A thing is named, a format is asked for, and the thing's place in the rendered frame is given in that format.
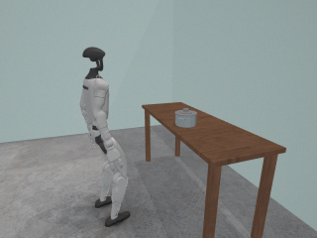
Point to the right robot hand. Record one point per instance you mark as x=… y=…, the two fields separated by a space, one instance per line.
x=113 y=155

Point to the left robot hand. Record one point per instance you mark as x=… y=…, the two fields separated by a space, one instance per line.
x=92 y=143

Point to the robot left upper arm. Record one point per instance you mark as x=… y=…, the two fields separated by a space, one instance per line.
x=82 y=100

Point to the pot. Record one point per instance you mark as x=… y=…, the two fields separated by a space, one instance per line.
x=185 y=121

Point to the right robot shin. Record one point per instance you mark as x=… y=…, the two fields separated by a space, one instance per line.
x=118 y=194

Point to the robot left forearm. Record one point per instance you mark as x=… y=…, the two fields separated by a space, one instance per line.
x=87 y=120

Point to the left robot shin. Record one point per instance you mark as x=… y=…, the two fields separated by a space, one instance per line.
x=106 y=181

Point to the robot shin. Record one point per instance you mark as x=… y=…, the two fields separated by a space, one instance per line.
x=118 y=194
x=106 y=181

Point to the lid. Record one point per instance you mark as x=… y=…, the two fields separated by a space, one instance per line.
x=189 y=113

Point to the robot right upper arm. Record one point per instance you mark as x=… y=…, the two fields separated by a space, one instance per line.
x=101 y=88

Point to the table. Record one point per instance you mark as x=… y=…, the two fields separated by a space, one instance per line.
x=218 y=143

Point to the robot right forearm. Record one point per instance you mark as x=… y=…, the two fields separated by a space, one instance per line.
x=104 y=131

